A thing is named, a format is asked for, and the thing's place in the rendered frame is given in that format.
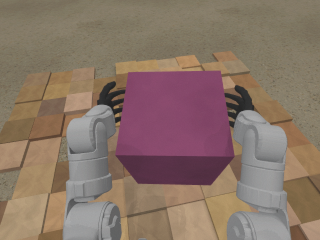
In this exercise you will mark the carton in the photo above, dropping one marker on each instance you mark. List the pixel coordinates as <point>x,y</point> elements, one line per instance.
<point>174,127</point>

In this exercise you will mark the right robot forearm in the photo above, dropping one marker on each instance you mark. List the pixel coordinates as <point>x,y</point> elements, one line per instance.
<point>263,161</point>

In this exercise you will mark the left robot forearm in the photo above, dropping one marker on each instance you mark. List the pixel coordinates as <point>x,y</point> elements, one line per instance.
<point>87,149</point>

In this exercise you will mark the robot right hand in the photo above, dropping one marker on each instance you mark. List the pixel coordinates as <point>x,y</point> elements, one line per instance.
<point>245,103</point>

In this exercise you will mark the robot left upper arm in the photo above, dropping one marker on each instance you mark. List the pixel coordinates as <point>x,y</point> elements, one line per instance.
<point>93,221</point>

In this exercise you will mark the robot right upper arm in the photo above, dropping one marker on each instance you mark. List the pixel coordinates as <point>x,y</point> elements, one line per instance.
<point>245,225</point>

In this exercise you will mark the robot left hand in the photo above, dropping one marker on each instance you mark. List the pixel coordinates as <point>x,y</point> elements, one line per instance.
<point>105,98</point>

